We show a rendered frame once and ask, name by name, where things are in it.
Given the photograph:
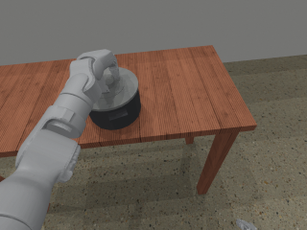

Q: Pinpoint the left robot upper arm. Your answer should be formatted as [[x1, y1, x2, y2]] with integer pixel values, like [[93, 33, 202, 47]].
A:
[[0, 127, 81, 230]]

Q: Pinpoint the robot left forearm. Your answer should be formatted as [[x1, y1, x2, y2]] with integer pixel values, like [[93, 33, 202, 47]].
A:
[[15, 55, 105, 169]]

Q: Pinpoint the lid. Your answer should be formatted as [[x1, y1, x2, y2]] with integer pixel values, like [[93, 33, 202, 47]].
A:
[[92, 67, 139, 112]]

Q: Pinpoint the pot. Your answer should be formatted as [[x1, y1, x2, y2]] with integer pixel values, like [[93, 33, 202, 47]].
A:
[[89, 89, 141, 130]]

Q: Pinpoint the knob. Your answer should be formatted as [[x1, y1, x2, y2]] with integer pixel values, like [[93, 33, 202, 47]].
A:
[[103, 74, 116, 89]]

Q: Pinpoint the robot right hand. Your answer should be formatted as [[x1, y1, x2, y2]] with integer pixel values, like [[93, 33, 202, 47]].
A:
[[236, 218, 257, 230]]

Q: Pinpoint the robot left hand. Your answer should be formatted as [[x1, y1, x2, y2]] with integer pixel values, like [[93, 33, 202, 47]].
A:
[[76, 49, 120, 94]]

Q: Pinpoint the table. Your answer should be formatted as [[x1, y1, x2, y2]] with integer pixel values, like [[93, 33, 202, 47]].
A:
[[0, 45, 257, 212]]

